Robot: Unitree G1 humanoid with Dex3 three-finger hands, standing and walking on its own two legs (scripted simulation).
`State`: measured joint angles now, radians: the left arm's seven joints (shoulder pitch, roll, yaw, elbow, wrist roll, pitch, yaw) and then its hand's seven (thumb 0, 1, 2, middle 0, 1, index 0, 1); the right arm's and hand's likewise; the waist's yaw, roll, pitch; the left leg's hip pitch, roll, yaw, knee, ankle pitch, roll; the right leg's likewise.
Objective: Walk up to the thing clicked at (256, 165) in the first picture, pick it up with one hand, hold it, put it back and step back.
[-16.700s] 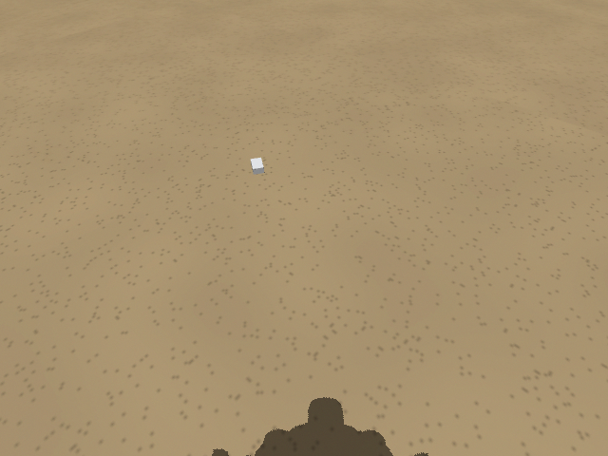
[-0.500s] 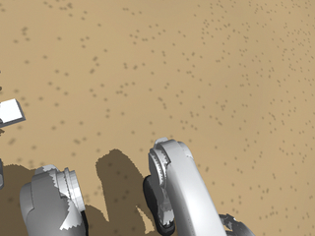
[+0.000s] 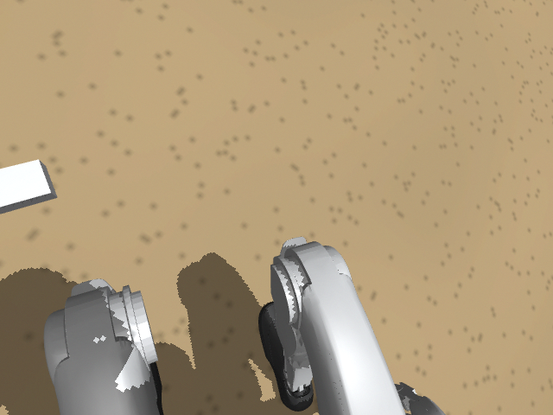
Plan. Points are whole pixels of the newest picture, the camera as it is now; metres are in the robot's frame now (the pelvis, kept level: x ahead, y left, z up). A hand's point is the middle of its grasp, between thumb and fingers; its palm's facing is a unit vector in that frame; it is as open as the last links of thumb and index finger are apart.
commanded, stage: close in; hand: left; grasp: from above
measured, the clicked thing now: (16, 187) +0.48 +0.32 -0.30
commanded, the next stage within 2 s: rest palm in 0.08 s
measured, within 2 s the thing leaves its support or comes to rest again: neither
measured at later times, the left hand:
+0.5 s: hand (3, 187) +0.46 +0.32 -0.23, palm faces -0.45 -0.15 -0.88, open 13.4 cm
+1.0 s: hand (14, 189) +0.47 +0.31 -0.26, palm faces -0.43 -0.17 -0.89, open 13.6 cm
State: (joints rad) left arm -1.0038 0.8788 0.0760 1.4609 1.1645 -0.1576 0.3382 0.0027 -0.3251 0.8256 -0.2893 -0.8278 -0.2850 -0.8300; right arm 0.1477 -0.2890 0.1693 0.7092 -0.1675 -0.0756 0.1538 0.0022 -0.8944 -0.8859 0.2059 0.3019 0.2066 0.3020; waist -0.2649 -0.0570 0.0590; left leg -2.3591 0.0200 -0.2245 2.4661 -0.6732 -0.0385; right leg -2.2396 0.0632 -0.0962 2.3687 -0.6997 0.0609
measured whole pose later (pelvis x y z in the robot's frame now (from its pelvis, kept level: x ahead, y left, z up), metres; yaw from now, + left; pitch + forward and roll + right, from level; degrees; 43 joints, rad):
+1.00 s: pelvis +0.00 +0.01 -0.01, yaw -4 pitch +29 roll -14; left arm -1.10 1.01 0.13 1.74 1.21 -0.15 0.59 0.00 -0.40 0.88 -0.22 -0.83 -0.20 -0.85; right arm 0.08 -0.33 0.31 0.66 -0.27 -0.23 0.23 0.00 -0.90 -0.89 0.20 0.30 0.20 0.30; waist -0.38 -0.14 0.17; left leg -2.36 0.03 -0.30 2.54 -0.72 -0.04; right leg -2.22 0.10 -0.15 2.38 -0.70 0.07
